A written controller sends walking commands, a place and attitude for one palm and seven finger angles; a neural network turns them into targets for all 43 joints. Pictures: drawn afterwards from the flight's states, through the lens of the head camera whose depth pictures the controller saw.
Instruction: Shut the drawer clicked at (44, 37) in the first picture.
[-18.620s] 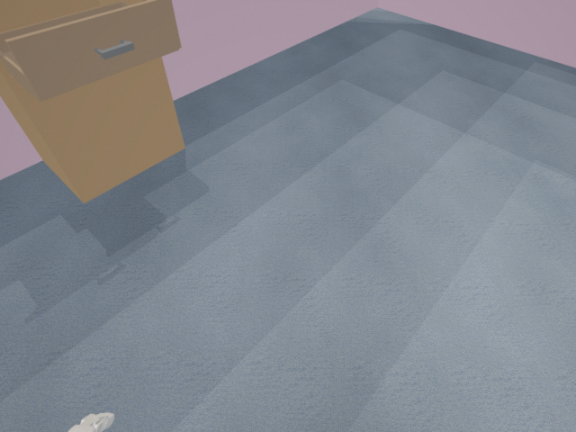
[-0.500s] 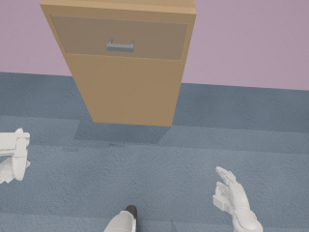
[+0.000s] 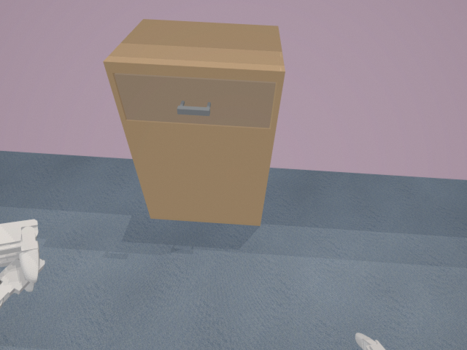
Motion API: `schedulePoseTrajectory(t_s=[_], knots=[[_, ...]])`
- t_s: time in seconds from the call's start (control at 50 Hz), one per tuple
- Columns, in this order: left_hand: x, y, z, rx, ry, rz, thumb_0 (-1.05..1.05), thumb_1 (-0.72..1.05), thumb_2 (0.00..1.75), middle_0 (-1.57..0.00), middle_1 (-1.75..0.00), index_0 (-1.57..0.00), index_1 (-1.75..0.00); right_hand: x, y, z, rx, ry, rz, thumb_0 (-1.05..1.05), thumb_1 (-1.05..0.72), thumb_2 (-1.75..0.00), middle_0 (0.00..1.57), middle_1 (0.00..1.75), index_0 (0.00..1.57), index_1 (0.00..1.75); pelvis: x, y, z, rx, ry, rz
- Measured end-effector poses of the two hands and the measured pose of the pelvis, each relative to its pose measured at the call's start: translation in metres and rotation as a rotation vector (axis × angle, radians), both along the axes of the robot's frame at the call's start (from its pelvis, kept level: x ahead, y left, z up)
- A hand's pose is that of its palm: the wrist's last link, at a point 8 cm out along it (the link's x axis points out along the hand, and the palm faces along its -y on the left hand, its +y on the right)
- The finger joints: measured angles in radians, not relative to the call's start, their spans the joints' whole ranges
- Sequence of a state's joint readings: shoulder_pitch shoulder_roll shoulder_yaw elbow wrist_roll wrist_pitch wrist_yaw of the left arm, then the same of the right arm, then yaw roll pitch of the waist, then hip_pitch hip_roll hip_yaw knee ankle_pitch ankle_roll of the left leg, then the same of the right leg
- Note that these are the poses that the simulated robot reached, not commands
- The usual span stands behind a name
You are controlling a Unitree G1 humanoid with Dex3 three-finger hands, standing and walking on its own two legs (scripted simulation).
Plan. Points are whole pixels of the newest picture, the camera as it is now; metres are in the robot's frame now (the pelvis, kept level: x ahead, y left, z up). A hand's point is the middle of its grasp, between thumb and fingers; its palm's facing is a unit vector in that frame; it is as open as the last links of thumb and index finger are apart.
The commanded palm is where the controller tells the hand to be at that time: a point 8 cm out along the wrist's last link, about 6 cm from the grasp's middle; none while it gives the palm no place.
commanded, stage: stop stepping back and stand still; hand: left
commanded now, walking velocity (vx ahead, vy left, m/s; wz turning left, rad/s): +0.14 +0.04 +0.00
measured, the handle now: (194, 107) +0.88 +0.18 -0.05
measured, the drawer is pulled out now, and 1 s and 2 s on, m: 0.00 0.00 0.00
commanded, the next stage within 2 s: let the arm hang, fingers relaxed in 0.32 s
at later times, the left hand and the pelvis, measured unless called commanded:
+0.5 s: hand (59, 280) +0.21 +0.28 +0.06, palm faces +0.25 -0.85 -0.46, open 3.2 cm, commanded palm none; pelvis +0.00 +0.03 -0.01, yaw +3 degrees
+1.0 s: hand out of the picture -0.07 +0.25 -0.17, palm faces +0.06 -0.97 -0.24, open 5.3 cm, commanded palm none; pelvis -0.02 +0.04 +0.00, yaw +4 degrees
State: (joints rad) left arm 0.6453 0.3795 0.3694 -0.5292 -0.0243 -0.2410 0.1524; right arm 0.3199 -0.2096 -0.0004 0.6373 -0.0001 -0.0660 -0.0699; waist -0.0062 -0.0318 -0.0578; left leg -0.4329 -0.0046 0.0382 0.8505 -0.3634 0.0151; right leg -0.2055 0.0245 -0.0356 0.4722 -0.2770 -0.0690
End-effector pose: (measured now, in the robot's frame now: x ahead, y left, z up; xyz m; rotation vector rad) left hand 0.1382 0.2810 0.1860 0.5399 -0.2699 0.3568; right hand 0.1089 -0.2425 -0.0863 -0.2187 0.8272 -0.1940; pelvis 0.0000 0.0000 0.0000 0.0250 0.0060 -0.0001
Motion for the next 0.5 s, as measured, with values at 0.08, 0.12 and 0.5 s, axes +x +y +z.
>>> schedulePoseTrajectory(t_s=[0.08, 0.12, 0.5], knots=[[-0.001, 0.009, -0.01, -0.056, -0.007, 0.043, 0.01, 0.89, 0.9, -1.41, -1.6, -1.41, -1.6, -0.004, 0.007, -0.005, -0.025, 0.02, 0.023, 0.01, -0.9, -0.9, 0.2, 0.3, 0.2, 0.3, -0.002, 0.009, -0.002, -0.003, -0.006, 0.027], [0.0, 0.013, -0.013, -0.058, -0.014, 0.033, 0.01, 0.89, 0.9, -1.41, -1.6, -1.41, -1.6, 0.0, 0.011, -0.009, -0.042, 0.001, 0.029, 0.01, -0.9, -0.9, 0.2, 0.3, 0.2, 0.3, -0.003, 0.016, -0.009, -0.024, -0.01, 0.037], [0.034, 0.036, -0.1, -0.135, 0.367, 0.021, 0.0, 0.89, 0.9, -1.4, -1.59, -1.39, -1.58, 0.06, 0.04, -0.017, 0.05, -0.033, 0.136, 0.01, -0.9, -0.89, 0.2, 0.3, 0.21, 0.3, 0.003, 0.031, -0.013, -0.028, 0.014, 0.053]])
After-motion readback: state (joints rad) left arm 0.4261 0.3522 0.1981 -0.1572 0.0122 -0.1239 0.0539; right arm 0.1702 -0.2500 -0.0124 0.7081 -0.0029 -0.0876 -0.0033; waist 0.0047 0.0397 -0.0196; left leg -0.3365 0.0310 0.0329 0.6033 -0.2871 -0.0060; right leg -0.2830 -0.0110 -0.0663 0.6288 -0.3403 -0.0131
